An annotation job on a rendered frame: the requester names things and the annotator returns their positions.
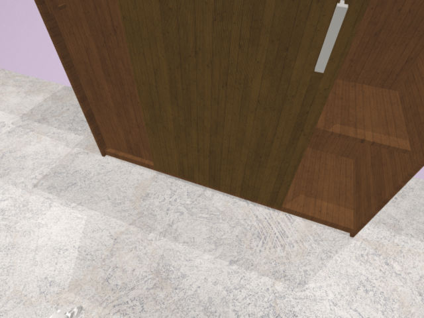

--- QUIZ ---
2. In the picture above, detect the wardrobe door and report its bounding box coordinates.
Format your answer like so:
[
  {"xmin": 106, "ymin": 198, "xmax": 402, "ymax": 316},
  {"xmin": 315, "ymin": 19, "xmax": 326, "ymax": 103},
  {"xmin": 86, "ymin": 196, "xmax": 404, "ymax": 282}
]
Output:
[
  {"xmin": 117, "ymin": 0, "xmax": 369, "ymax": 209},
  {"xmin": 54, "ymin": 0, "xmax": 153, "ymax": 162}
]

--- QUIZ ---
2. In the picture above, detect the handle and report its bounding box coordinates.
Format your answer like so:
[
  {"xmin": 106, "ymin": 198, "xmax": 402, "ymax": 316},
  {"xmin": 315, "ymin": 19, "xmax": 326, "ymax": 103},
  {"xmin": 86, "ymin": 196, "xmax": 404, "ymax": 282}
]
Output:
[
  {"xmin": 315, "ymin": 0, "xmax": 348, "ymax": 73},
  {"xmin": 45, "ymin": 0, "xmax": 60, "ymax": 15}
]

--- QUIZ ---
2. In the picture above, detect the left robot hand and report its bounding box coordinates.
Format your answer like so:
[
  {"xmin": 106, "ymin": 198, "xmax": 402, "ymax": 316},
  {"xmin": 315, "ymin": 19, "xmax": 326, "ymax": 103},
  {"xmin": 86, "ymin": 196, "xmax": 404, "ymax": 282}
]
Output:
[{"xmin": 49, "ymin": 305, "xmax": 83, "ymax": 318}]

